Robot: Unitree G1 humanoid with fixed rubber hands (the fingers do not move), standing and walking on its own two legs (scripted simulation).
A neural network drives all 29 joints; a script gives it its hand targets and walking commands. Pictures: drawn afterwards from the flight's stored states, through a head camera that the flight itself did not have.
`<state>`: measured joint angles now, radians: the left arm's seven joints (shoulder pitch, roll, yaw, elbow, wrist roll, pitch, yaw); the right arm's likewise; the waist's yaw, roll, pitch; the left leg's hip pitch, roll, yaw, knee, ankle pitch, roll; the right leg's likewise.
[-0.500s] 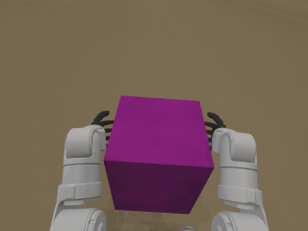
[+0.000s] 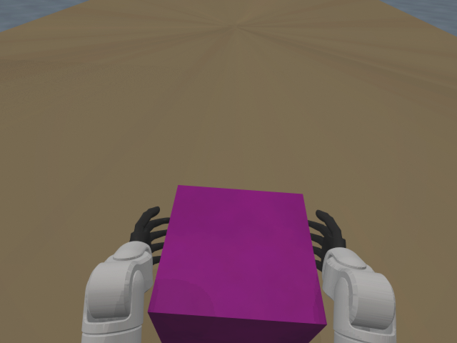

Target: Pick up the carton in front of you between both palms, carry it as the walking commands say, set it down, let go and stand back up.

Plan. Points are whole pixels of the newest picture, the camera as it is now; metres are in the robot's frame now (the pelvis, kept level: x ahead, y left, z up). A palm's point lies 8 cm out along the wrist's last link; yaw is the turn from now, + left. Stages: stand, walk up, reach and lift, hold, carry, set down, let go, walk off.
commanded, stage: carry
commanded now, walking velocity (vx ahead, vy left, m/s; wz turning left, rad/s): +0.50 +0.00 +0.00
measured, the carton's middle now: (233, 279) +0.26 +0.00 +0.03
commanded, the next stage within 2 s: none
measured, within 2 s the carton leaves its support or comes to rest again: neither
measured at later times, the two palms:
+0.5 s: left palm (170, 147) +0.57 +0.17 +0.09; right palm (293, 151) +0.56 -0.13 +0.09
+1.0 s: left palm (188, 108) +0.77 +0.15 +0.09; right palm (287, 108) +0.78 -0.15 +0.09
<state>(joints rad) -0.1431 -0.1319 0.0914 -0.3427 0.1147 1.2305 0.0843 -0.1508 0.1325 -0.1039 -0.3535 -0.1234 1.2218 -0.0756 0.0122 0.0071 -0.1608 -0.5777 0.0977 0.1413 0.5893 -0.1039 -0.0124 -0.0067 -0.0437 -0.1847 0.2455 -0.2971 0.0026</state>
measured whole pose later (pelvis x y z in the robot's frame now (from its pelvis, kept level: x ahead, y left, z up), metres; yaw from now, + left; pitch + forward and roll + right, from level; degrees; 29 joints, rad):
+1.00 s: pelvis +0.51 +0.00 -0.01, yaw +0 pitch +3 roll +0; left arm -0.15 -0.13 0.12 -0.31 0.12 1.23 0.08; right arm -0.18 0.14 -0.11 -0.29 -0.13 1.22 -0.08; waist 0.01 0.00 -0.15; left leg -0.24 0.06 0.14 0.48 -0.30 -0.01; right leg -0.27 -0.06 -0.22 0.49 -0.26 -0.02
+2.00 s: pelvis +0.50 +0.00 -0.01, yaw -1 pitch +2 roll +0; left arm -0.13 -0.13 0.10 -0.13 0.17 1.08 0.06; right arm -0.14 0.13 -0.11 -0.13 -0.17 1.06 -0.05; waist 0.00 0.00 -0.13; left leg -0.24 0.06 0.16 0.50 -0.28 0.00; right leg -0.28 -0.07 -0.19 0.50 -0.25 -0.02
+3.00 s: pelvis +0.48 +0.00 +0.00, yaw -2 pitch -6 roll +0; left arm -0.20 -0.14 0.17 0.17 0.25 0.73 0.01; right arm -0.22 0.14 -0.17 0.17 -0.26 0.72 -0.01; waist 0.00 0.02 0.05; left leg -0.08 0.01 -0.01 0.39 -0.21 -0.01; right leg -0.12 0.00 -0.06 0.38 -0.17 -0.01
